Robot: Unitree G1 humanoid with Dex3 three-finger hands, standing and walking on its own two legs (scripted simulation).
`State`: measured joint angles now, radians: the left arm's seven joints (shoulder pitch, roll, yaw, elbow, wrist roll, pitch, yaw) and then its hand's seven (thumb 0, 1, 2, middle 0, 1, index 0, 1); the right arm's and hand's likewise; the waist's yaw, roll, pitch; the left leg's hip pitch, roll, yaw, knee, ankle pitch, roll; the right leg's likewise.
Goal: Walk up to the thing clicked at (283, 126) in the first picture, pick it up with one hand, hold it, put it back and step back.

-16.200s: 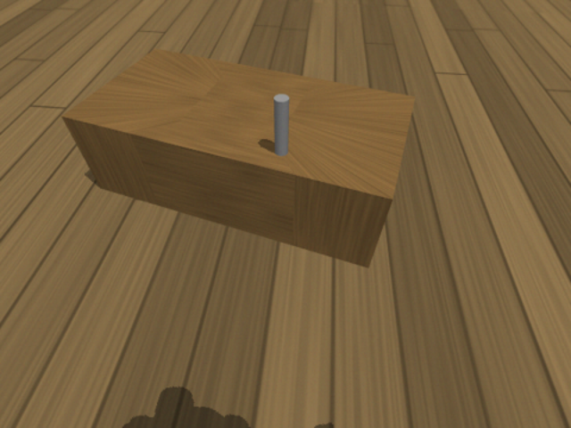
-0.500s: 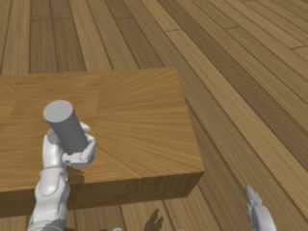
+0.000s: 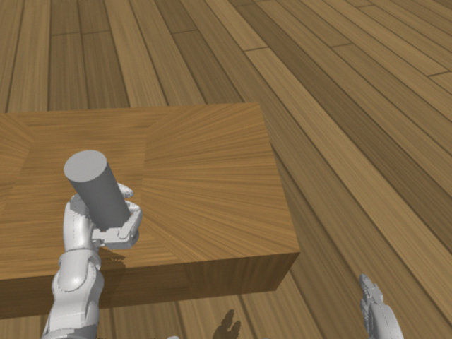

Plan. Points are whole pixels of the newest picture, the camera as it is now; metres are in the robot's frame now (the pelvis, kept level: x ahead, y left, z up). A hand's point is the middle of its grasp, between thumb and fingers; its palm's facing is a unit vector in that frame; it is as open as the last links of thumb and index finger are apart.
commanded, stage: hold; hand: left
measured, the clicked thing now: (109, 208) +0.32 +0.18 +0.08
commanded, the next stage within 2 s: crouch in 1.72 s
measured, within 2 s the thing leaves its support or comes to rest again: neither
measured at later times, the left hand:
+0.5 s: hand (124, 217) +0.33 +0.16 +0.05, palm faces +0.14 -0.99 -0.01, open 6.9 cm
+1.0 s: hand (125, 211) +0.33 +0.16 +0.06, palm faces +0.13 -0.99 -0.01, open 6.9 cm
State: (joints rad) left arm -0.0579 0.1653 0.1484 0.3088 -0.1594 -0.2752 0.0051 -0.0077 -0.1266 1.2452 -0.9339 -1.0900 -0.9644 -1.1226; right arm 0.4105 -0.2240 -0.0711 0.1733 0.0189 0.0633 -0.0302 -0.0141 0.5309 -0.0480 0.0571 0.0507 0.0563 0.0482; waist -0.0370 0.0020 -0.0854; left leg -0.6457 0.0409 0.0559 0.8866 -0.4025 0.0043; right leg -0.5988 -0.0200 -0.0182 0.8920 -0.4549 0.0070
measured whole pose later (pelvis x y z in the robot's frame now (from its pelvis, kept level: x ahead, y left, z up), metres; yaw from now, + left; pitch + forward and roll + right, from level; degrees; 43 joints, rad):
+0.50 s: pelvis +0.00 +0.00 +0.00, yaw +0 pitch +9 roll +0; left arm -0.04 0.16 0.15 0.32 -0.16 -0.29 0.00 -0.01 -0.13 1.24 -0.93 -1.09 -0.96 -1.12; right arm 0.39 -0.22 -0.07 0.22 0.02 0.05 -0.02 -0.01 0.53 -0.05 0.06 0.05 0.06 0.05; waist -0.04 0.00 -0.08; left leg -0.64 0.04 0.05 0.87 -0.40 0.00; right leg -0.59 -0.02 -0.02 0.88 -0.46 0.00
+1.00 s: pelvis +0.01 +0.00 +0.00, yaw +0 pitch +9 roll +0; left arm -0.05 0.16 0.13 0.30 -0.16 -0.30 0.00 -0.01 -0.12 1.24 -0.93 -1.09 -0.96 -1.12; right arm 0.39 -0.23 -0.08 0.22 0.02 0.05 -0.03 -0.01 0.53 -0.05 0.06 0.05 0.06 0.05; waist -0.04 0.01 -0.08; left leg -0.63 0.04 0.05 0.87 -0.41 0.00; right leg -0.58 -0.02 -0.02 0.87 -0.46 0.01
